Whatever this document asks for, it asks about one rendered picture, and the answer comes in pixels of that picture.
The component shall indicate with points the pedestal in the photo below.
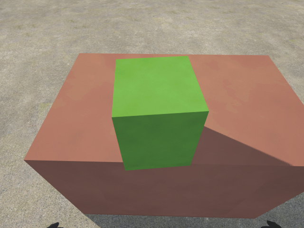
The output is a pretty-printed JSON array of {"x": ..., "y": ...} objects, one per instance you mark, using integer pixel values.
[{"x": 249, "y": 158}]

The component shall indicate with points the carton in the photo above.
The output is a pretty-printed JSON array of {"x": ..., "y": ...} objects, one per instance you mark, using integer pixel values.
[{"x": 158, "y": 112}]

